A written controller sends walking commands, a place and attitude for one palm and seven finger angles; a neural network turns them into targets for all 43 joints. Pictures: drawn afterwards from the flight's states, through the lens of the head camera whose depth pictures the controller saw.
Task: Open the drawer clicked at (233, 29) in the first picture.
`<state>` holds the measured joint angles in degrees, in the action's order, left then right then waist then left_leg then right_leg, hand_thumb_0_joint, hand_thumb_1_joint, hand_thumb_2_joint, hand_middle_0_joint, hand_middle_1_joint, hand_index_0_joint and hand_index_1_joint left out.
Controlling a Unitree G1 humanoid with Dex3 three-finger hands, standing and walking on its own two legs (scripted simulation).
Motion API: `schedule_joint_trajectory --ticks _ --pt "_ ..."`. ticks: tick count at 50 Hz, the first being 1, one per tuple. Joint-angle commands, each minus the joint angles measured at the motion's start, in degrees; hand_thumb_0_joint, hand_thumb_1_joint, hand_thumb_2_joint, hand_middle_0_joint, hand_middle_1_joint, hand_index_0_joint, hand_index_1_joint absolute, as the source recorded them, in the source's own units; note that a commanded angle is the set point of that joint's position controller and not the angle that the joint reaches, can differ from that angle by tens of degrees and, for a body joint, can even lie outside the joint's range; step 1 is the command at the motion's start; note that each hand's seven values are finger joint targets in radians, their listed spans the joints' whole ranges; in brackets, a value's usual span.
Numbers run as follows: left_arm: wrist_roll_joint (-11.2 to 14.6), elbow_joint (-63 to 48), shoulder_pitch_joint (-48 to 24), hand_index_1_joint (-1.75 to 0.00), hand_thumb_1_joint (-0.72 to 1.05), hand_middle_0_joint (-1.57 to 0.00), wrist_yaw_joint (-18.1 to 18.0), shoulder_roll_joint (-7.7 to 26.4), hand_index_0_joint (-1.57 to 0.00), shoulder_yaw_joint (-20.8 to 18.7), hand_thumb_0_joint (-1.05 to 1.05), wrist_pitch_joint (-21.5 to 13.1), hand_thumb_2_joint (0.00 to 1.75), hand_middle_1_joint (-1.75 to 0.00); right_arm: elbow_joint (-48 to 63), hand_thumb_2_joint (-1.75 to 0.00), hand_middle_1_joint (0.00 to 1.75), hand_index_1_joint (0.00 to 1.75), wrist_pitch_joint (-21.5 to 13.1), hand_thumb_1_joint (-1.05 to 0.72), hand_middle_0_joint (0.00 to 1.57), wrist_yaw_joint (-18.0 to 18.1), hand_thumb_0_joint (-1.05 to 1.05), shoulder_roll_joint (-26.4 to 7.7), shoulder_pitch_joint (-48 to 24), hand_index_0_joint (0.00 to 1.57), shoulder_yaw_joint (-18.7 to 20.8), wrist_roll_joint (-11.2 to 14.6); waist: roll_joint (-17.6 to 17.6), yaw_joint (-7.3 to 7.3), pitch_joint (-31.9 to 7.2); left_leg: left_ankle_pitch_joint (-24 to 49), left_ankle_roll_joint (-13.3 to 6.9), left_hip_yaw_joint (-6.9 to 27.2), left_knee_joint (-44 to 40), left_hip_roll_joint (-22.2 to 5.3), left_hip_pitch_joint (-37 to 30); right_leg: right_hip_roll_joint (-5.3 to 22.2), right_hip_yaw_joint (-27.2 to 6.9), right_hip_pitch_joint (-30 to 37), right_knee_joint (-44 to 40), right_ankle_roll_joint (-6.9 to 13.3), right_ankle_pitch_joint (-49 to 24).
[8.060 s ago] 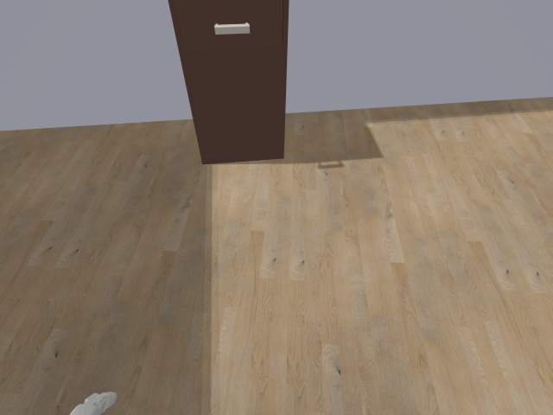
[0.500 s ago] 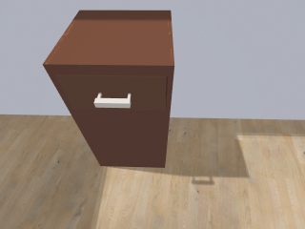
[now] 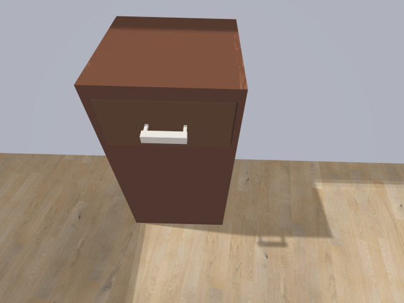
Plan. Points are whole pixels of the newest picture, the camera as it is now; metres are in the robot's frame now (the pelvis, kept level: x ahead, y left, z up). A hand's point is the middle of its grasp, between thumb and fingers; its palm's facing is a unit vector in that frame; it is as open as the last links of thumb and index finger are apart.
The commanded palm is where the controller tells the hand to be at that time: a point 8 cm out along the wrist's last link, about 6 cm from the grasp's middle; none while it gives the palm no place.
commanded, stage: shuffle to correct the standing spot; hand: left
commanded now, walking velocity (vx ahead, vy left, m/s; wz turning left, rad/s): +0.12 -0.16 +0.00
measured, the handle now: (165, 132) +0.57 +0.15 -0.05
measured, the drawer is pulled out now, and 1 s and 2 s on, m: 0.00 0.00 0.00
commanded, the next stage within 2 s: come to a stop and stand still in 0.26 s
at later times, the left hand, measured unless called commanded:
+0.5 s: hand out of the picture +0.05 +0.09 -0.17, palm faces +0.03 -0.98 -0.19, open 7.3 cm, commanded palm none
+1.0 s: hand out of the picture +0.07 +0.13 -0.18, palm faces +0.07 -0.96 -0.26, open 7.4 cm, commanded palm none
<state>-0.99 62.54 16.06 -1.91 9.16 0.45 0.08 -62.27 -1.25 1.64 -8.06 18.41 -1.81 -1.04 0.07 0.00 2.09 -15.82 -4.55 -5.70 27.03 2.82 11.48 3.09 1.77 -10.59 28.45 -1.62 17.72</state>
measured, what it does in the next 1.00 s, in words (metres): steps on the spot: right foot, then left foot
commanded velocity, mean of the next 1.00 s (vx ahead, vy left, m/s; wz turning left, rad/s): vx -0.01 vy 0.01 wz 0.00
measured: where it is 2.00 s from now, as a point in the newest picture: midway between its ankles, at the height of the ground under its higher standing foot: outside the picture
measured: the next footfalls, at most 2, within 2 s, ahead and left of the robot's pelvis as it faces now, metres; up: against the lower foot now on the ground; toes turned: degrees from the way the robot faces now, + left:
right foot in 0.34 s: +0.12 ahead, -0.12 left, +0.00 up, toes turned +0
left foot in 0.84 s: +0.11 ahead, +0.05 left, +0.00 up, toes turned -1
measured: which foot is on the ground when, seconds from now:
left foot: down 0.00-0.36, up 0.38-0.82, down 0.84-1.00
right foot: down 0.00-0.10, up 0.12-0.32, down 0.34-1.00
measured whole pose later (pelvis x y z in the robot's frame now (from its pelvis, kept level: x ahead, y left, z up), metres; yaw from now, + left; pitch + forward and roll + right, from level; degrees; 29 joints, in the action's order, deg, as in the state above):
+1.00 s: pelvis +0.06 -0.07 -0.01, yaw +0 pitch +0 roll +3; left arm -1.4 58.4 15.9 -2.4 10.2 -1.7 1.2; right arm -55.5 0.8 1.4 -8.3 8.3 -0.2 -1.2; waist 1.6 -2.8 3.0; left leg -14.2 -1.5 -5.0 31.6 1.9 17.3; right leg 2.8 2.5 -16.3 41.3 0.5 25.6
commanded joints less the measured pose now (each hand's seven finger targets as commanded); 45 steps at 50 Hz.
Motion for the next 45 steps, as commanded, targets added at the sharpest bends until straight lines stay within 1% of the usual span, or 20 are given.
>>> schedule_joint_trajectory --ticks 1,4,7,10,15,16,17,18,19,22,24,28,34,37,39,40,41,42,43,45 --pt "0.1 -0.95 4.1 -0.3 0.9 -0.2 0.21 3.65 -0.2 -0.71 0.0 -0.29 0.9 -0.3 0.79 -0.9 0.3 0.3 -0.94 -0.9 0.2 0.9 0.0 -7.49 3.98 0.2 1.76 0.04 -1.19 0.09 0.12 8.27 -1.08 11.82 -8.56 -11.68 -1.66 0.42 -0.29 -2.65 -0.39 3.06 -0.76" --pt "-0.69 -1.98 2.41 -0.3 0.9 -0.2 0.71 3.11 -0.2 -1.01 0.0 0.4 0.9 -0.3 0.23 -0.9 0.3 0.3 -0.31 -0.9 0.2 1.34 0.0 -9.12 6.23 0.2 2.86 -0.39 -2.89 1.38 3.07 2.27 -4.05 17.66 -11.4 -16.29 -3.6 -1.74 1.84 -10.65 5.99 3.12 6.13" --pt "-1.07 -3.99 -0.45 -0.3 0.9 -0.2 1.33 3.2 -0.2 -1.61 0.0 0.84 0.9 -0.3 -0.12 -0.9 0.3 0.3 -0.31 -0.9 0.2 1.65 0.0 -9.61 9.06 0.2 3.48 -0.96 -5.83 2.93 3.9 4.49 -8.75 23.59 -12.85 -21.31 -7.02 -1.02 0.5 -20.26 18.83 3.76 13.24" --pt "-0.91 -5.29 -2.28 -0.3 0.9 -0.2 2.14 2.15 -0.2 -2.14 0.0 0.71 0.9 -0.3 0.35 -0.9 0.3 0.3 -0.59 -0.9 0.2 1.53 0.0 -10.01 7.54 0.2 4.0 -1.25 -4.6 2.68 3.15 7.15 -9.61 20.86 -12.4 -22.49 -4.12 0.63 -0.82 -20.13 21.49 3.66 11.25" --pt "-0.77 -3.03 4.38 -0.3 0.9 -0.2 2.78 0.88 -0.2 -2.5 0.0 0.2 0.9 -0.3 1.38 -0.9 0.3 0.3 -0.41 -0.9 0.2 1.24 0.0 -10.1 2.71 0.2 4.44 -0.97 -4.04 -1.21 0.71 0.49 -4.16 10.9 -5.58 -16.97 6.76 -2.41 3.78 -1.63 3.08 3.13 -0.98" --pt "-0.96 -2.37 6.29 -0.3 0.9 -0.2 2.61 2.43 -0.2 -2.78 0.0 -0.04 0.9 -0.3 1.38 -0.9 0.3 0.3 -0.37 -0.9 0.2 1.02 0.0 -9.11 3.12 0.2 4.37 -0.73 0.1 -1.76 0.24 -4.85 -2.37 8.41 -1.41 -14.23 11.01 -1.61 1.94 3.95 -1.08 3.41 -1.46" --pt "-1.09 -1.85 9.17 -0.3 0.9 -0.2 2.16 5.31 -0.2 -3.29 0.0 -0.49 0.9 -0.3 2.11 -0.9 0.3 0.3 -0.32 -0.9 0.2 0.69 0.0 -6.93 3.34 0.2 3.87 -0.4 9.68 -3.01 -0.97 -12.23 -0.25 3.46 6.67 -9.35 18.78 4.83 -7.59 10.78 -5.93 5.59 4.41" --pt "-0.88 -1.1 12.86 -0.3 0.9 -0.2 1.57 9.06 -0.2 -4.05 0.0 -0.7 0.9 -0.3 4.07 -0.9 0.3 0.3 -0.35 -0.9 0.2 0.42 0.0 -4.66 1.07 0.2 3.19 -0.18 20.79 -4.6 0.11 -19.91 1.81 -3.02 20.14 -3.04 26.66 14.99 -22.95 12.52 -13.42 10.84 8.23" --pt "-0.22 -1.26 14.69 -0.3 0.9 -0.2 1.2 9.35 -0.2 -4.1 0.0 -0.61 0.9 -0.3 5.39 -0.9 0.3 0.3 -0.01 -0.9 0.2 0.12 0.0 -5.54 -2.96 0.2 3.42 -0.45 14.7 -6.27 0.85 -22.23 1.28 1.48 32.11 -3.87 26.16 18.11 -26.5 6.91 -17.66 14.77 8.84" --pt "-0.09 -3.2 4.93 -0.3 0.9 -0.2 0.02 4.43 -0.2 -2.58 0.0 -2.2 0.9 -0.3 2.36 -0.9 0.3 0.3 0.8 -0.9 0.2 -0.55 0.0 -3.01 0.74 0.2 3.18 -0.44 1.48 0.48 4.44 -9.33 2.55 5.61 35.96 -7.41 20.49 14.89 -17.29 -4.11 -16.93 13.03 -6.91" --pt "-0.11 -3.96 2.96 -0.3 0.9 -0.2 0.09 4.03 -0.2 -1.84 0.0 -3.29 0.9 -0.3 0.89 -0.9 0.3 0.3 0.95 -0.9 0.2 -0.7 0.0 -1.46 3.4 0.2 2.4 0.04 1.0 1.95 1.21 -5.19 3.94 4.98 29.55 -6.87 15.34 11.84 -8.67 -3.66 -14.11 11.49 -25.68" --pt "-0.27 -3.32 6.99 -0.3 0.9 -0.2 -0.34 6.87 -0.2 -2.56 0.0 -2.79 0.9 -0.3 2.74 -0.9 0.3 0.3 1.56 -0.9 0.2 -0.17 0.0 -2.34 -0.78 0.2 2.43 0.89 2.33 -0.9 -3.01 -6.19 5.81 2.81 18.87 -4.75 14.2 13.2 -6.9 5.5 -6.89 11.93 -51.05" --pt "-0.64 -3.68 9.01 -0.3 0.9 -0.2 -0.79 8.44 -0.2 -3.92 0.0 -1.29 0.9 -0.3 6.85 -0.9 0.3 0.3 2.31 -0.9 0.2 0.04 0.0 -4.41 -5.78 0.2 3.61 0.73 7.83 -2.38 -3.33 -7.43 6.0 3.66 16.62 -3.43 15.62 15.26 -9.14 9.07 -2.62 13.66 -55.98" --pt "-0.92 -4.53 7.98 -0.3 0.9 -0.2 -0.81 8.0 -0.2 -3.95 0.0 -0.64 0.9 -0.3 7.72 -0.9 0.3 0.3 2.52 -0.9 0.2 0.07 0.0 -4.21 -6.29 0.2 3.91 0.75 8.39 -1.48 -1.78 -5.03 5.66 3.27 12.66 -3.09 11.28 14.45 -8.1 4.4 -1.42 12.82 -51.09" --pt "-0.54 -5.36 5.96 -0.3 0.9 -0.2 -0.7 8.16 -0.2 -3.88 0.0 -0.32 0.9 -0.3 7.19 -0.9 0.3 0.3 2.35 -0.9 0.2 0.11 0.0 -4.34 -3.48 0.2 3.86 0.62 7.36 0.33 -2.77 3.94 5.12 2.58 4.1 -2.88 3.6 11.51 -5.71 0.81 1.21 10.17 -43.44" --pt "-0.4 -5.82 5.46 -0.3 0.9 -0.2 -0.68 7.64 -0.2 -3.69 0.0 -0.13 0.9 -0.3 6.66 -0.9 0.3 0.3 1.94 -0.9 0.2 0.16 0.0 -5.24 -1.32 0.2 4.06 0.43 5.05 1.03 -4.2 16.02 4.12 3.23 0.4 -5.11 -2.87 8.77 -3.8 -2.23 4.21 7.87 -36.33" --pt "-0.1 -6.65 5.97 -0.3 0.9 -0.2 -0.64 5.78 -0.2 -3.34 0.0 0.15 0.9 -0.3 6.9 -0.9 0.3 0.3 1.38 -0.9 0.2 0.27 0.0 -7.94 -0.56 0.2 4.42 0.16 -2.37 0.68 -6.11 34.07 0.34 11.22 0.04 -12.89 -7.85 3.9 -0.18 -7.16 8.23 4.47 -20.75" --pt "0.05 -7.29 6.51 -0.3 0.9 -0.2 -0.87 3.33 -0.2 -2.63 0.0 0.38 0.9 -0.3 7.42 -0.9 0.3 0.3 1.16 -0.9 0.2 0.37 0.0 -9.82 -0.64 0.2 4.5 0.34 -10.17 -0.21 -5.85 47.16 -5.85 18.47 -2.92 -21.0 -7.21 -0.37 2.69 -9.94 13.8 1.98 6.69" --pt "-0.12 -7.48 6.45 -0.3 0.9 -0.2 -1.15 3.23 -0.2 -2.5 0.0 0.48 0.9 -0.3 7.95 -0.9 0.3 0.3 1.43 -0.9 0.2 0.3 0.0 -10.16 -1.96 0.2 4.39 0.17 -9.83 -0.48 -4.71 44.88 -8.81 15.91 -5.18 -22.01 -3.11 -1.15 1.3 -9.06 19.73 2.23 17.56" --pt "-0.1 -6.97 4.99 -0.3 0.9 -0.2 -0.72 2.94 -0.2 -2.5 0.0 0.94 0.9 -0.3 8.92 -0.9 0.3 0.3 1.07 -0.9 0.2 0.68 0.0 -8.69 -6.22 0.2 3.7 -0.08 -9.33 -1.54 -1.92 32.37 -8.76 16.95 -8.02 -19.47 3.62 -0.04 -0.48 -7.81 20.33 2.37 15.34"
